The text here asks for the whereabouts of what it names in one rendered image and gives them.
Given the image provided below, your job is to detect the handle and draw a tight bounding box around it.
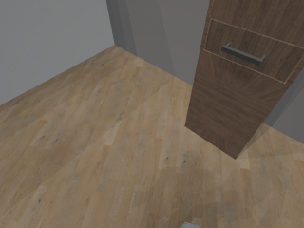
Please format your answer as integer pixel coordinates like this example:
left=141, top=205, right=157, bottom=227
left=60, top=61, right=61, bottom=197
left=221, top=42, right=266, bottom=66

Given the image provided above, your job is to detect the cabinet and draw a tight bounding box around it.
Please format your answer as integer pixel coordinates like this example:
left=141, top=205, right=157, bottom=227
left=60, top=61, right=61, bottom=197
left=184, top=0, right=304, bottom=159

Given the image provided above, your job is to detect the drawer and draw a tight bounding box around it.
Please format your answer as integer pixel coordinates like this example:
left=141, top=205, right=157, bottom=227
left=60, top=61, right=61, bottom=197
left=204, top=18, right=304, bottom=82

